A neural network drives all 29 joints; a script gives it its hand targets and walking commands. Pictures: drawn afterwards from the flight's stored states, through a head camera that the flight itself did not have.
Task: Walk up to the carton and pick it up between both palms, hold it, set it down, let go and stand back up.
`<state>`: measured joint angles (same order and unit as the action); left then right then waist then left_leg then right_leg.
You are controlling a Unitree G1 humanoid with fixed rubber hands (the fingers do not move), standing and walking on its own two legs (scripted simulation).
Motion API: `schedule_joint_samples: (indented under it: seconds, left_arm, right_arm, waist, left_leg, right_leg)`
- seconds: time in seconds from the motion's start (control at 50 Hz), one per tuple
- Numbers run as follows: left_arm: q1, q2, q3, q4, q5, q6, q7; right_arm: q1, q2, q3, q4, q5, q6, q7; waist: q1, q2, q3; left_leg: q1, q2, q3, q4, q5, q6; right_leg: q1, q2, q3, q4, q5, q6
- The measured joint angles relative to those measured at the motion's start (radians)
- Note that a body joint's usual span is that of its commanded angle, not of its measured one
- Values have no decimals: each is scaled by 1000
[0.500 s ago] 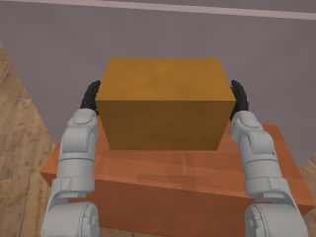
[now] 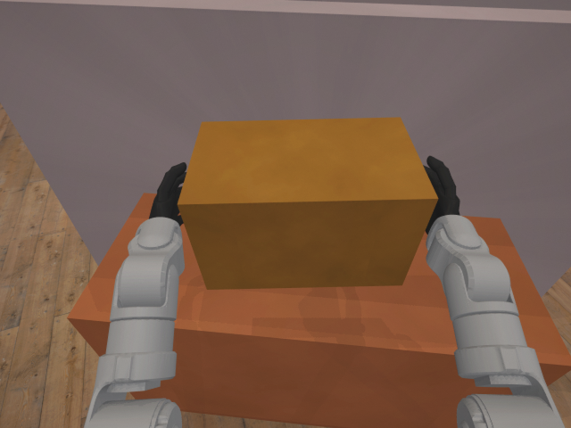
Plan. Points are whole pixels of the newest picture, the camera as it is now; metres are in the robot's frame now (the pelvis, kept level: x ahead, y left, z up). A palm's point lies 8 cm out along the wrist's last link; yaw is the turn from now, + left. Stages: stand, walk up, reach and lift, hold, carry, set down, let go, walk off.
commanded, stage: hold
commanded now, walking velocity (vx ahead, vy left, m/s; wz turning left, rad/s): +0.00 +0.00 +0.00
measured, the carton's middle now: (302, 204) +0.38 -0.01 +0.15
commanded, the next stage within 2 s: none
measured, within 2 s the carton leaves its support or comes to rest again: neither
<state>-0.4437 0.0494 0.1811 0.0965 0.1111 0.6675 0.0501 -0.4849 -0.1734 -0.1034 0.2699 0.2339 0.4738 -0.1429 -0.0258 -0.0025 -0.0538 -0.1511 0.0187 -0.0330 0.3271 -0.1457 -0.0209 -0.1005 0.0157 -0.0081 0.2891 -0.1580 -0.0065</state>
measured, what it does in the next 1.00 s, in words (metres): stands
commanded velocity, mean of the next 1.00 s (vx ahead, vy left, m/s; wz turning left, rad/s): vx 0.00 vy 0.00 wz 0.00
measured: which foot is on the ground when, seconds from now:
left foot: down 0.00-1.00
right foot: down 0.00-1.00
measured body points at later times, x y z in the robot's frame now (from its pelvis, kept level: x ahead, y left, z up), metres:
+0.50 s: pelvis -0.01 +0.00 +0.00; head -0.05 +0.01 +0.45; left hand +0.35 +0.19 +0.16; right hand +0.36 -0.18 +0.17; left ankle +0.02 +0.13 -0.75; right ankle +0.00 -0.11 -0.75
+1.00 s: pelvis -0.01 +0.00 +0.00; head -0.05 +0.01 +0.45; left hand +0.36 +0.18 +0.16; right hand +0.36 -0.19 +0.17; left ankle +0.02 +0.13 -0.75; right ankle +0.00 -0.11 -0.75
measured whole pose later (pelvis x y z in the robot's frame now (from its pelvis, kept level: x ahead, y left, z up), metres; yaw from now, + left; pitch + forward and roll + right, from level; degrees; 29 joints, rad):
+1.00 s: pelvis -0.01 +0.00 +0.00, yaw +0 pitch -2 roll +0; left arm -0.50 0.06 0.20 0.19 0.11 0.64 0.04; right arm -0.53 -0.16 -0.11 0.35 0.21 0.44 -0.14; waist -0.02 -0.02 -0.07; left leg -0.14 0.02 -0.03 0.32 -0.13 -0.02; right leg -0.10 0.02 -0.01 0.29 -0.15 -0.01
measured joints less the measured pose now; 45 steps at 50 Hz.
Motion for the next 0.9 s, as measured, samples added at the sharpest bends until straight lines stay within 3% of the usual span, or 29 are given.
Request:
schedule_joint_samples:
  seconds: [0.22,0.38,0.9]
  left_arm:
    - [-15,22,14,-2,-25,-11,-10]
    - [-33,21,42,31,7,-4,-37]
    - [-77,12,13,117,4,-27,-1]
  right_arm:
    - [-5,23,-5,-42,-16,10,-16]
    - [-32,40,-7,0,-26,16,-23]
    - [-67,4,-20,107,-29,-33,12]
  waist:
    - [0,-8,-3]
    - [-1,-23,-8]
    - [5,-7,-16]
  left_leg:
    - [-10,8,-10,-4,8,-9]
    - [5,3,-15,-10,11,-8]
    - [-4,-4,-3,-11,20,1]
  right_leg:
    - [-11,8,-9,5,1,-9]
    - [0,3,-14,10,-4,-9]
    - [-8,-4,-3,2,12,0]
